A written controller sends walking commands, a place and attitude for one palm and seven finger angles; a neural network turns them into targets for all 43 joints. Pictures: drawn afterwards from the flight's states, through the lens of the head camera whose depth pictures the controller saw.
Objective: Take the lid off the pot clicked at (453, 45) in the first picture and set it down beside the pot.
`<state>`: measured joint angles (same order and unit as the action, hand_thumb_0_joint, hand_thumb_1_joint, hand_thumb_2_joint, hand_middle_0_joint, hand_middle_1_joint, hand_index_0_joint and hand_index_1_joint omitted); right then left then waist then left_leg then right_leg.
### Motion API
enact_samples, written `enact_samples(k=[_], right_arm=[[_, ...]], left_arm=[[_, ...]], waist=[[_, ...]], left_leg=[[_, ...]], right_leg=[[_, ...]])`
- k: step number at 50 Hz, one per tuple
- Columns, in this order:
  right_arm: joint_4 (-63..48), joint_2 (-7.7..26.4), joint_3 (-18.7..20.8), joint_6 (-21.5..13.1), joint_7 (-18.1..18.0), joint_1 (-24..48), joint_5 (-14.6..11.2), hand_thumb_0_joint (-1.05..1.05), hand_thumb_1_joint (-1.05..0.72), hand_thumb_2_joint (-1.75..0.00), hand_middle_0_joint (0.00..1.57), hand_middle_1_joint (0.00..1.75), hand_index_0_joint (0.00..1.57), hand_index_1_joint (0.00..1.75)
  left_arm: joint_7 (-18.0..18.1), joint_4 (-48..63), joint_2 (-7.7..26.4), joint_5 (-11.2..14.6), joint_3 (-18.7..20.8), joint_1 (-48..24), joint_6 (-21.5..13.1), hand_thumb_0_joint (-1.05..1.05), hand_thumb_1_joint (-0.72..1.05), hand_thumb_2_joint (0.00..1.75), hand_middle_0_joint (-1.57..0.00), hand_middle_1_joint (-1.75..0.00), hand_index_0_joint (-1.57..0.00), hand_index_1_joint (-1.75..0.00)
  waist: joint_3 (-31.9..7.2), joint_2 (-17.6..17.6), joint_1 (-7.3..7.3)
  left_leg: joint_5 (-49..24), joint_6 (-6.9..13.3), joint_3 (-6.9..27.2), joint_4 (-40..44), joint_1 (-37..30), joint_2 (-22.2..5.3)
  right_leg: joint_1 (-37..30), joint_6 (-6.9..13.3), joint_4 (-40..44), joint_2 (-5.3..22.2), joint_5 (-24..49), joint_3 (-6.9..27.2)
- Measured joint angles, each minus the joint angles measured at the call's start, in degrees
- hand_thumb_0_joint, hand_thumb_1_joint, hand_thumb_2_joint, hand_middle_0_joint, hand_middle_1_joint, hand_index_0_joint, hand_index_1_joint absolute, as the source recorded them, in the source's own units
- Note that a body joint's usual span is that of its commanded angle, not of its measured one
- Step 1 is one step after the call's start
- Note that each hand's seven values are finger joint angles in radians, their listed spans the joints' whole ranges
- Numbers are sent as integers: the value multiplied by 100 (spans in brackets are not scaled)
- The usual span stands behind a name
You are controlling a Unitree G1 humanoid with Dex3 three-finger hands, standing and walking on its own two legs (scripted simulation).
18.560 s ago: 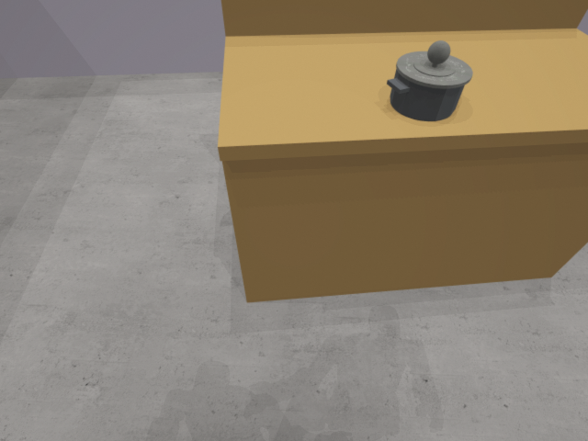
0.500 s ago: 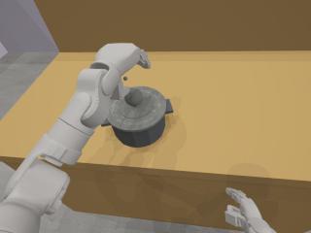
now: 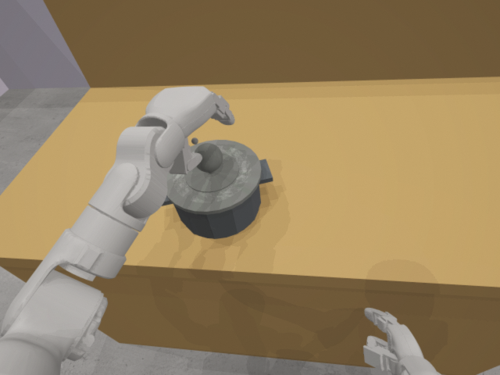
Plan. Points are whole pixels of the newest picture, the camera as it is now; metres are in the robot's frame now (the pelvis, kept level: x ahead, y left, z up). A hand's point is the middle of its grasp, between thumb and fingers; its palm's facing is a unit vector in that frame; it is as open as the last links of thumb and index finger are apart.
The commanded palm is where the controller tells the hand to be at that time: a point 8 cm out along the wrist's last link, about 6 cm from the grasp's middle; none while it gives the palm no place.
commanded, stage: lower the open fingers around the knob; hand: left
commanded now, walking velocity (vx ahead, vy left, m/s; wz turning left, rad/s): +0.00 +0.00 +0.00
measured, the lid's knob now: (208, 157) +0.43 +0.09 +0.13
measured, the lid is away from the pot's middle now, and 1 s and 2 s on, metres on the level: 0.00 0.00 0.00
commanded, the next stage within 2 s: close the fingers and squeeze the knob in 0.80 s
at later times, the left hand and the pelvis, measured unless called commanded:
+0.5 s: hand (195, 160) +0.41 +0.11 +0.15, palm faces -0.20 -0.08 -0.98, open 10.1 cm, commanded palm +0.38 +0.11 +0.21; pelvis +0.00 +0.00 +0.00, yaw +0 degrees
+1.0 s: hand (194, 167) +0.40 +0.11 +0.15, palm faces -0.18 -0.09 -0.98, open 10.1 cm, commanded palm +0.37 +0.12 +0.21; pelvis +0.00 +0.00 +0.00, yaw +0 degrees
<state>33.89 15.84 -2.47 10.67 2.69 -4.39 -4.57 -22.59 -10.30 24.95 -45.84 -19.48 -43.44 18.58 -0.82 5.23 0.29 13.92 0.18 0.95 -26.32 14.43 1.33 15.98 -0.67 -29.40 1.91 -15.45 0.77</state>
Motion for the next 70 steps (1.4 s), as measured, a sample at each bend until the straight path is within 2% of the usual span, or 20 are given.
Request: enact_samples(k=[8,22,33,47,63,70], right_arm=[[-9,13,11,5,-21,100,-23,1,-91,-90,20,30,20,30],[34,-64,-43,-51,-84,45,-11,1,-91,-90,20,30,20,30],[72,-27,28,-98,-81,-66,2,1,-91,-90,20,30,20,30],[63,-63,26,-57,-17,19,-5,1,-91,-90,20,30,20,30],[64,-114,-26,25,-12,120,-2,1,-91,-90,20,30,20,30],[97,-76,-28,21,-60,79,-2,1,-91,-90,20,30,20,30]], left_arm=[[34,-93,-70,-5,-182,89,51,0,-36,159,-87,-8,-87,-9],[143,-537,-165,-81,-84,174,-3,0,-36,159,-86,-8,-87,-8],[187,-401,-175,-69,-70,447,-35,0,-36,159,-86,-8,-86,-8],[300,-219,-222,-83,-159,533,-55,0,-36,159,-86,-8,-86,-8],[371,-317,-274,-104,-278,433,17,0,-19,140,-90,-9,-90,-9],[354,-478,-272,-69,-205,405,-1,0,-10,134,-86,-27,-87,-27]], waist=[[38,-29,12],[17,-15,-40],[58,-36,-72],[14,-39,-28],[3,-4,2],[-1,1,-28]], left_leg=[[5,-18,45,-41,17,-8],[17,-21,24,-20,4,-27],[41,4,12,-32,-20,-20],[55,29,6,-80,1,7],[21,2,33,-89,11,-1],[17,-16,33,-66,-14,-21]], right_leg=[[-7,19,-24,-7,-11,-47],[-11,19,1,-25,-9,-27],[-55,-2,38,-19,-5,-17],[-51,-27,23,8,-3,-12],[-34,-1,-21,1,3,-39],[-44,15,-21,-19,0,-39]])
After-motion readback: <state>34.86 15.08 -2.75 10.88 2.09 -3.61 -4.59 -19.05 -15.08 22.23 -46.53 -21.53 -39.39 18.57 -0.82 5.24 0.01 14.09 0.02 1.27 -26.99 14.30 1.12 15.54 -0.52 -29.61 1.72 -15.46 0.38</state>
